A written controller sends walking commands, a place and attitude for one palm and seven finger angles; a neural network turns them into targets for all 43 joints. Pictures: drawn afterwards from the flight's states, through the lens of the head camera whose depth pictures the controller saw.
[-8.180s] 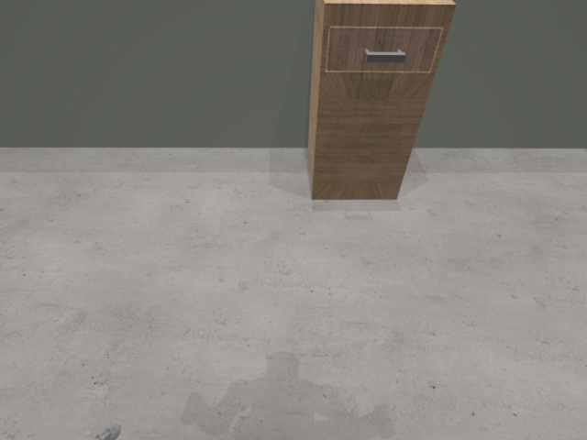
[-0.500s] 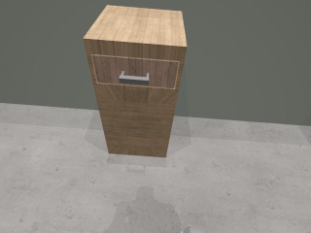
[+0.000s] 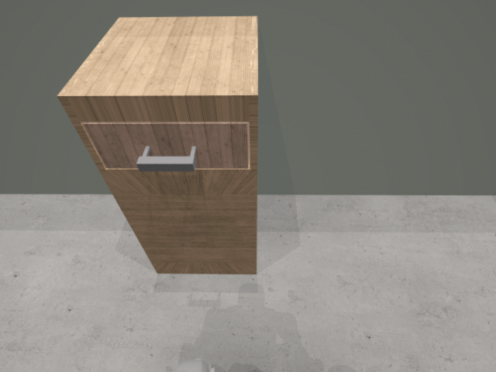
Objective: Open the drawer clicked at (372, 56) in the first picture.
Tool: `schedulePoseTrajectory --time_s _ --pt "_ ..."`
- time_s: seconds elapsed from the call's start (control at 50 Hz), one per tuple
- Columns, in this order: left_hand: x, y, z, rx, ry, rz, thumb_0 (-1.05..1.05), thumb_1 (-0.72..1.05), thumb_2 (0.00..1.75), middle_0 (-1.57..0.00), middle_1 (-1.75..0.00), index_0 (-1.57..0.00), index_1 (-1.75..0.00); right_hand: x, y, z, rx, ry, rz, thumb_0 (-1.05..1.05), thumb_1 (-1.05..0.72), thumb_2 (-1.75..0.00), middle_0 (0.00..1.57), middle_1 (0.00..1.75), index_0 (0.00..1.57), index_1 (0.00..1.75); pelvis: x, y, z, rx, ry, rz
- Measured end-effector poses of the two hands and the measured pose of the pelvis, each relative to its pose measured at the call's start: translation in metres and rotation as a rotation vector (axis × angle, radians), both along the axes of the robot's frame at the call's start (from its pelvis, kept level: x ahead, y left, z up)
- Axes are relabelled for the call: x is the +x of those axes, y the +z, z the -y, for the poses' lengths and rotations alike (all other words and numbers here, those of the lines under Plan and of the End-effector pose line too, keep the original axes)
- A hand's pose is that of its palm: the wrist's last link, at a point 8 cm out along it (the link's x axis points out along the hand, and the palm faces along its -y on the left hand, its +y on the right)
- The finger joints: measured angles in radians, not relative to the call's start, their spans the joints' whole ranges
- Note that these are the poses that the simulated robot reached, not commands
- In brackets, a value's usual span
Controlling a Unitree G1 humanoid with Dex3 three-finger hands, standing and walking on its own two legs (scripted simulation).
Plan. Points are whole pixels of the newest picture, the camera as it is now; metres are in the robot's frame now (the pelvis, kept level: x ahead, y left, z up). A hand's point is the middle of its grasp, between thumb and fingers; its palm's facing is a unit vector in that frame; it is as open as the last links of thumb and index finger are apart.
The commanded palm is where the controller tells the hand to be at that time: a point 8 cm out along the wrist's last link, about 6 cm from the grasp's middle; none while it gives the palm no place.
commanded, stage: come to a stop and stand still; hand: left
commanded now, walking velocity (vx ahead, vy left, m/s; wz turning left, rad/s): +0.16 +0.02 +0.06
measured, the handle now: (168, 157) +0.59 +0.22 -0.03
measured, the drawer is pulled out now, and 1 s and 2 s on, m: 0.00 0.00 0.00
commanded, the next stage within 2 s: none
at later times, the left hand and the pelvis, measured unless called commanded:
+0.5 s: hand out of the picture +0.06 +0.19 -0.18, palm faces +0.02 -0.97 -0.25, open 7.4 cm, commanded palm none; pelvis +0.03 +0.00 -0.01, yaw -3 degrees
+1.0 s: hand out of the picture +0.03 +0.09 -0.17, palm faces +0.08 -0.97 -0.22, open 7.2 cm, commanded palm none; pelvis -0.02 -0.09 +0.00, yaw +1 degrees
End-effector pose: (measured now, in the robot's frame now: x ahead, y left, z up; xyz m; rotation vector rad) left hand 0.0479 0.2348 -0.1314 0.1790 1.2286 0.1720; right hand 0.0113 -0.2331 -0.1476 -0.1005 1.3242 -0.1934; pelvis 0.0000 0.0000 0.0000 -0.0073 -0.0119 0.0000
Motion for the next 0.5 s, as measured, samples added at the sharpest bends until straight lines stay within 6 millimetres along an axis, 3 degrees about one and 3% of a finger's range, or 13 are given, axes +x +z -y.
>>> schedulePoseTrajectory --time_s 0.14,0.24,0.32,0.36,0.5 --pt "-0.018 -0.015 0.003 -0.064 0.072 -0.119 -0.01 0.92 0.9 -0.2 -0.3 -0.2 -0.3 0.106 0.013 -0.015 -0.02 0.096 0.141 0.0 -0.91 -0.9 0.2 0.3 0.19 0.3 0.041 -0.001 -0.011 -0.02 0.004 0.006" --pt "-0.021 -0.029 0.005 -0.101 0.109 -0.203 0.0 0.91 0.9 -0.2 -0.3 -0.2 -0.3 0.143 0.013 -0.042 -0.018 0.134 0.165 0.0 -0.91 -0.9 0.2 0.3 0.19 0.3 0.064 -0.006 -0.022 -0.007 -0.004 0.02" --pt "-0.017 -0.028 0.006 -0.104 0.09 -0.24 0.0 0.91 0.9 -0.2 -0.3 -0.2 -0.3 0.148 0.011 -0.055 0.001 0.118 0.15 0.0 -0.91 -0.9 0.2 0.3 0.2 0.3 0.064 -0.004 -0.023 0.014 -0.02 0.01" --pt "-0.012 -0.024 0.003 -0.087 0.072 -0.246 0.0 0.91 0.9 -0.2 -0.3 -0.2 -0.3 0.146 0.01 -0.052 0.002 0.088 0.153 -0.01 -0.91 -0.9 0.2 0.3 0.2 0.3 0.059 -0.004 -0.021 0.015 -0.027 0.003" --pt "0.01 -0.012 -0.006 0.022 0.029 -0.167 0.0 0.91 0.9 -0.2 -0.3 -0.2 -0.3 0.107 -0.002 -0.004 -0.017 0.039 0.107 -0.02 -0.92 -0.9 0.21 0.3 0.2 0.3 0.034 -0.007 0.004 0.023 -0.044 -0.009"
